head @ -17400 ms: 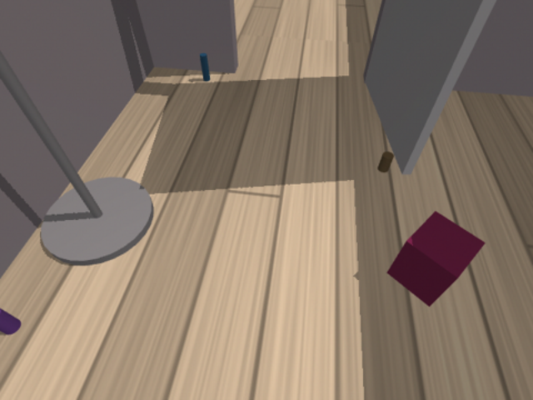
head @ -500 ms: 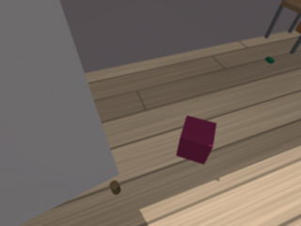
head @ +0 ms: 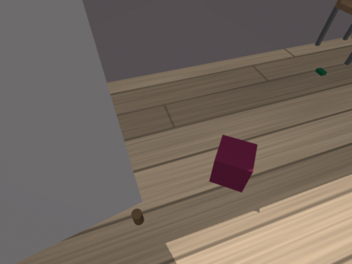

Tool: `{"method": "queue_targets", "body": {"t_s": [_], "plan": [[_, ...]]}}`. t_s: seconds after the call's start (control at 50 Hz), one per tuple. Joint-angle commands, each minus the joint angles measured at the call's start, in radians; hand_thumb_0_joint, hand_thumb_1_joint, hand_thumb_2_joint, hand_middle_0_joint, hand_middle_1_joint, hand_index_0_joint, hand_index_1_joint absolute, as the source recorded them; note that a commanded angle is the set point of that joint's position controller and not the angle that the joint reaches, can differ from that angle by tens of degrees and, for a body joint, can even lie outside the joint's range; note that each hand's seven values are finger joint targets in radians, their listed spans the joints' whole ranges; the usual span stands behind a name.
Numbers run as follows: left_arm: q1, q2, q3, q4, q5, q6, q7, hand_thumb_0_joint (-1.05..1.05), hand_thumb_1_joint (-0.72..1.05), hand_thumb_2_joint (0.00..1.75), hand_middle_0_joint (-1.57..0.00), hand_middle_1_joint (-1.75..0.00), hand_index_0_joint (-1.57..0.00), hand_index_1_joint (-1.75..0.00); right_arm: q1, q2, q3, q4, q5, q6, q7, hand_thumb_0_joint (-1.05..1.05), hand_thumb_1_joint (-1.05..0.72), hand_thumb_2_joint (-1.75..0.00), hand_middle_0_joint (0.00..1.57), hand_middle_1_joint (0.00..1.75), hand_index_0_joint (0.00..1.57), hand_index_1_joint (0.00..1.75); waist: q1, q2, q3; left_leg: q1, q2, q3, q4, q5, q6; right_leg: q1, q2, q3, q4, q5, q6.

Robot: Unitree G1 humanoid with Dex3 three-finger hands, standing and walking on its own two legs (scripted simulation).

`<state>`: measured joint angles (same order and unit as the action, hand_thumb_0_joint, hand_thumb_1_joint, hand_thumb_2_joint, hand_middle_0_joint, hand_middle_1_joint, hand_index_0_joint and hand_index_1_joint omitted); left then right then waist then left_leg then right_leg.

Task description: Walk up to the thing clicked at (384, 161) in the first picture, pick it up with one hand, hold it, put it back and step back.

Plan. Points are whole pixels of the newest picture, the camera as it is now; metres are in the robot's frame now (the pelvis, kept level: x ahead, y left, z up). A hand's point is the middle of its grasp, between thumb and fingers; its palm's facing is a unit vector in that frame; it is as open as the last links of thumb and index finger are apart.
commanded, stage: stand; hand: left
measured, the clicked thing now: (137, 217) +0.47 +0.22 -0.73
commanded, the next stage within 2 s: walk up in 0.14 s
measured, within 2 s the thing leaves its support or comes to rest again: neither
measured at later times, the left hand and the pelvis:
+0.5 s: hand out of the picture +0.04 +0.26 -0.17, palm faces -0.05 -0.92 -0.39, open 7.4 cm; pelvis -0.06 -0.01 -0.02, yaw -1 degrees
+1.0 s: hand out of the picture -0.07 +0.30 -0.18, palm faces -0.05 -0.93 -0.37, open 7.4 cm; pelvis -0.17 +0.03 -0.02, yaw -1 degrees
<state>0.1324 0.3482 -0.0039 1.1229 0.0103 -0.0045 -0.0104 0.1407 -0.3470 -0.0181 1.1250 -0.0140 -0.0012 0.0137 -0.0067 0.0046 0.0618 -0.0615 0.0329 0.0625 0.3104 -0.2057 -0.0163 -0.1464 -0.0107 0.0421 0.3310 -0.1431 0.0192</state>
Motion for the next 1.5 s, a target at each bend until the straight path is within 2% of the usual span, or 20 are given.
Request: {"method": "queue_targets", "body": {"t_s": [0.0, 0.2, 0.34, 0.42, 0.5, 0.6, 0.64, 0.68, 0.72, 0.76, 0.8, 0.9, 1.0, 1.08, 1.12, 1.22, 1.38, 1.4, 1.44, 1.48], "plan": [[-0.041, 0.218, 0.041, -0.059, -0.003, -0.026, 0.019, 0.0, 0.9, 0.9, -0.2, -0.3, -0.2, -0.3, -0.03, -0.216, -0.035, -0.064, 0.001, -0.027, -0.018, 0.0, -0.9, -0.9, 0.2, 0.3, 0.2, 0.3, 0.0, -0.002, -0.082, -0.004, 0.116, -0.096, -0.057, 0.1, 0.038, 0.016, -0.11, 0.074, -0.025, 0.154, -0.04], [-0.04, 0.231, 0.083, -0.13, -0.016, 0.014, 0.035, 0.0, 0.9, 0.9, -0.2, -0.3, -0.2, -0.3, -0.033, -0.261, -0.074, -0.103, 0.021, 0.014, -0.025, 0.0, -0.9, -0.9, 0.2, 0.3, 0.2, 0.3, 0.003, 0.011, -0.07, -0.051, 0.139, -0.094, 0.091, 0.409, 0.099, -0.05, -0.054, 0.011, 0.178, 0.315, -0.057], [-0.003, 0.248, 0.096, -0.18, 0.0, 0.039, 0.026, 0.0, 0.9, 0.9, -0.2, -0.3, -0.2, -0.3, -0.094, -0.249, -0.096, -0.192, 0.018, 0.044, -0.019, 0.0, -0.9, -0.9, 0.2, 0.3, 0.2, 0.3, 0.029, 0.045, -0.141, -0.134, 0.107, -0.096, 0.248, 0.097, 0.143, -0.092, -0.085, 0.079, 0.235, 0.147, -0.119], [-0.062, 0.35, 0.127, -0.247, 0.033, 0.031, 0.029, 0.0, 0.9, 0.9, -0.2, -0.3, -0.2, -0.3, -0.018, -0.2, -0.091, -0.213, 0.009, 0.073, -0.021, 0.0, -0.9, -0.9, 0.2, 0.3, 0.2, 0.3, 0.038, -0.219, -0.064, -0.209, -0.116, -0.13, 0.761, -0.457, 0.055, -0.261, -0.343, 0.448, -0.066, 0.079, -0.293], [-0.186, 0.287, 0.121, -0.311, 0.039, 0.035, 0.039, 0.0, 0.9, 0.9, -0.2, -0.3, -0.2, -0.3, 0.084, -0.229, -0.098, -0.197, 0.026, 0.066, -0.02, 0.0, -0.9, -0.9, 0.2, 0.3, 0.2, 0.3, -0.015, -0.175, -0.129, -0.232, -0.085, -0.175, 0.846, -0.327, 0.027, -0.228, -0.237, 0.228, 0.028, 0.043, -0.247], [-0.092, 0.267, 0.128, -0.338, 0.031, 0.051, 0.047, 0.0, 0.9, 0.9, -0.2, -0.3, -0.2, -0.3, 0.125, -0.229, -0.088, -0.227, -0.003, 0.042, -0.036, 0.0, -0.9, -0.9, 0.2, 0.3, 0.2, 0.3, 0.012, -0.21, -0.21, -0.294, -0.011, -0.147, 0.333, -0.296, 0.024, 0.078, -0.248, 0.238, 0.18, 0.269, -0.205], [-0.08, 0.267, 0.122, -0.34, 0.007, 0.069, 0.037, 0.0, 0.9, 0.9, -0.2, -0.3, -0.2, -0.3, 0.167, -0.219, -0.095, -0.207, -0.02, 0.029, -0.039, 0.0, -0.9, -0.9, 0.2, 0.3, 0.2, 0.3, -0.017, -0.148, -0.182, -0.166, -0.048, -0.066, 0.041, -0.025, 0.033, 0.003, -0.175, 0.155, 0.286, 0.265, -0.143], [-0.033, 0.171, 0.103, -0.363, 0.002, 0.075, 0.036, 0.0, 0.9, 0.9, -0.2, -0.3, -0.2, -0.3, 0.096, -0.368, -0.133, -0.238, -0.051, 0.031, -0.038, 0.0, -0.9, -0.9, 0.2, 0.3, 0.2, 0.3, 0.033, 0.244, -0.125, 0.008, 0.241, -0.48, 0.028, 0.339, 0.108, -0.423, 0.09, 0.006, 0.566, -0.36, -0.048], [-0.164, 0.242, 0.13, -0.374, 0.03, 0.071, 0.051, 0.0, 0.9, 0.9, -0.2, -0.3, -0.2, -0.3, 0.001, -0.435, -0.144, -0.292, -0.035, 0.018, -0.037, 0.0, -0.9, -0.9, 0.2, 0.3, 0.2, 0.3, -0.039, 0.285, -0.034, -0.32, 0.433, -0.665, -0.035, 0.277, 0.341, -0.308, 0.095, 0.188, 0.855, -0.491, -0.011], [-0.09, 0.235, 0.137, -0.335, 0.007, 0.07, 0.039, 0.0, 0.9, 0.9, -0.2, -0.3, -0.2, -0.3, -0.091, -0.309, -0.105, -0.312, -0.047, 0.013, -0.045, 0.0, -0.9, -0.9, 0.2, 0.3, 0.2, 0.3, 0.042, 0.101, -0.004, -0.206, 0.215, -0.319, 0.097, 0.468, 0.223, -0.37, 0.132, 0.199, 0.922, -0.357, -0.024], [0.007, 0.216, 0.129, -0.327, 0.002, 0.075, 0.035, 0.0, 0.9, 0.9, -0.2, -0.3, -0.2, -0.3, -0.054, -0.275, -0.103, -0.306, -0.031, 0.012, -0.054, 0.0, -0.9, -0.9, 0.2, 0.3, 0.2, 0.3, 0.076, 0.101, 0.004, -0.088, 0.142, -0.224, 0.13, 0.501, 0.126, -0.441, 0.16, 0.165, 0.915, -0.295, -0.041], [-0.072, 0.187, 0.122, -0.377, 0.026, 0.052, 0.034, 0.0, 0.9, 0.9, -0.2, -0.3, -0.2, -0.3, 0.097, -0.264, -0.114, -0.3, -0.008, 0.013, -0.067, 0.0, -0.9, -0.9, 0.2, 0.3, 0.2, 0.3, -0.038, 0.14, -0.073, 0.18, 0.195, -0.294, 0.211, 0.602, 0.219, -0.453, 0.111, 0.101, 0.635, -0.339, 0.013], [-0.004, 0.182, 0.127, -0.368, 0.03, 0.047, 0.023, 0.0, 0.9, 0.9, -0.2, -0.3, -0.2, -0.3, 0.073, -0.291, -0.117, -0.342, -0.004, 0.019, -0.066, 0.0, -0.9, -0.9, 0.2, 0.3, 0.2, 0.3, -0.03, 0.175, -0.155, 0.086, 0.208, -0.272, 0.287, 0.574, 0.208, -0.224, 0.047, 0.001, 0.295, -0.275, -0.023], [0.077, 0.272, 0.156, -0.344, 0.052, 0.035, 0.016, 0.0, 0.9, 0.9, -0.2, -0.3, -0.2, -0.3, -0.001, -0.25, -0.093, -0.388, 0.018, 0.022, -0.061, 0.0, -0.9, -0.9, 0.2, 0.3, 0.2, 0.3, 0.032, -0.022, -0.198, -0.225, 0.073, -0.231, 0.435, 0.234, 0.097, 0.068, -0.086, 0.178, 0.127, 0.242, -0.104], [-0.002, 0.343, 0.167, -0.393, 0.035, 0.04, 0.014, 0.0, 0.9, 0.9, -0.2, -0.3, -0.2, -0.3, -0.008, -0.222, -0.091, -0.388, 0.027, 0.027, -0.081, 0.0, -0.9, -0.9, 0.2, 0.3, 0.2, 0.3, 0.054, -0.306, -0.127, -0.315, -0.097, -0.109, 0.801, -0.484, 0.031, -0.09, -0.357, 0.437, 0.067, 0.505, -0.342], [-0.046, 0.22, 0.147, -0.451, 0.046, 0.052, 0.02, 0.0, 0.9, 0.9, -0.2, -0.3, -0.2, -0.3, 0.085, -0.234, -0.078, -0.339, 0.018, 0.018, -0.081, 0.0, -0.9, -0.9, 0.2, 0.3, 0.2, 0.3, 0.025, -0.153, -0.068, -0.374, -0.137, -0.168, 0.899, -0.343, 0.004, -0.081, -0.163, 0.164, 0.15, 0.473, -0.249], [0.006, 0.221, 0.146, -0.483, 0.035, 0.069, 0.008, 0.0, 0.9, 0.9, -0.2, -0.3, -0.2, -0.3, 0.182, -0.207, -0.083, -0.309, -0.019, -0.025, -0.079, 0.0, -0.9, -0.9, 0.2, 0.3, 0.2, 0.3, 0.014, -0.161, -0.162, -0.201, -0.057, -0.028, 0.093, -0.073, 0.025, 0.052, -0.156, 0.148, 0.291, 0.134, -0.195], [0.028, 0.207, 0.137, -0.476, 0.03, 0.078, 0.004, 0.0, 0.9, 0.9, -0.2, -0.3, -0.2, -0.3, 0.172, -0.222, -0.094, -0.307, -0.029, -0.028, -0.076, 0.0, -0.9, -0.9, 0.2, 0.3, 0.2, 0.3, 0.019, -0.108, -0.132, -0.106, -0.038, -0.085, 0.03, 0.018, 0.041, -0.086, -0.125, 0.139, 0.318, -0.006, -0.145], [0.038, 0.181, 0.134, -0.465, 0.026, 0.079, 0.007, 0.0, 0.9, 0.9, -0.2, -0.3, -0.2, -0.3, 0.062, -0.385, -0.126, -0.353, -0.054, -0.029, -0.064, 0.0, -0.9, -0.9, 0.2, 0.3, 0.2, 0.3, 0.03, 0.19, -0.051, -0.168, 0.363, -0.612, -0.067, -0.161, 0.229, -0.406, 0.07, 0.032, 0.623, -0.445, -0.036], [-0.023, 0.274, 0.169, -0.451, 0.036, 0.079, 0.006, 0.0, 0.9, 0.9, -0.2, -0.3, -0.2, -0.3, -0.039, -0.384, -0.13, -0.383, -0.044, -0.043, -0.071, 0.0, -0.9, -0.9, 0.2, 0.3, 0.2, 0.3, 0.016, 0.135, 0.045, -0.429, 0.438, -0.64, -0.096, -0.237, 0.322, -0.253, 0.011, 0.179, 0.856, -0.43, -0.028]]}}
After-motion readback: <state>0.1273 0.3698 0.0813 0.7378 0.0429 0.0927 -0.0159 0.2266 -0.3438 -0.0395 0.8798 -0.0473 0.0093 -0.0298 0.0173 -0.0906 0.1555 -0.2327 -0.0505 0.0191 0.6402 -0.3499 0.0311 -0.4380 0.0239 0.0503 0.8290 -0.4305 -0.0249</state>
